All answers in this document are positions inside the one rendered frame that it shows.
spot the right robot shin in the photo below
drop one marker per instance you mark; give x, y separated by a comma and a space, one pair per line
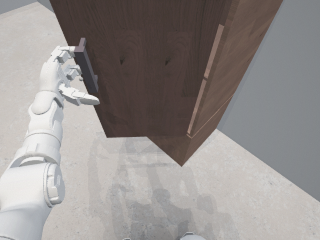
188, 233

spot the left robot forearm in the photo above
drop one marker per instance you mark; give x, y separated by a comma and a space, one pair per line
43, 138

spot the robot left hand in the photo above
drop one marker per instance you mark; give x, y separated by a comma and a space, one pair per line
52, 77

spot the handle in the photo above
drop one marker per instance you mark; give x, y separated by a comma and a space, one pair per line
85, 66

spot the left robot upper arm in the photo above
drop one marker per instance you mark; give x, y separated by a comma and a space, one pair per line
27, 196

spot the cupboard door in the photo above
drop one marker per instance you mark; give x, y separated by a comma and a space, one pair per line
150, 57

